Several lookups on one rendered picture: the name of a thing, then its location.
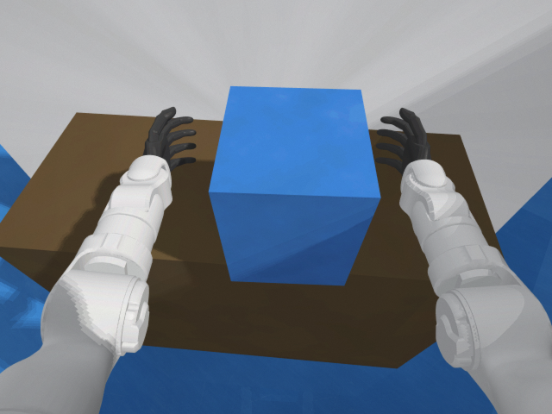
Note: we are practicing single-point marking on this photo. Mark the pedestal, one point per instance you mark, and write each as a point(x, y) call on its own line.
point(383, 316)

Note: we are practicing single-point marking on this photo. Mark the right robot forearm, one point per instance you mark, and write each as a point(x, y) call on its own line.
point(452, 241)

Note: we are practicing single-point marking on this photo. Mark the right robot upper arm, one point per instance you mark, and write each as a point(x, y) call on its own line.
point(501, 337)

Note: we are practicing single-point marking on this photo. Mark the robot right hand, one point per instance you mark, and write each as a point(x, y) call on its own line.
point(414, 140)

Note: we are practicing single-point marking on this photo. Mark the left robot upper arm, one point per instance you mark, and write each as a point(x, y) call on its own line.
point(93, 319)

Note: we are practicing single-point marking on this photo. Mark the carton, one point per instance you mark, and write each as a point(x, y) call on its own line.
point(294, 186)

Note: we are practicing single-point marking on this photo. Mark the left robot forearm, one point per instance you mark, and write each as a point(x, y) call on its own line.
point(127, 230)

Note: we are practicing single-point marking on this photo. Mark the robot left hand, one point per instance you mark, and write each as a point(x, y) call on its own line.
point(159, 139)

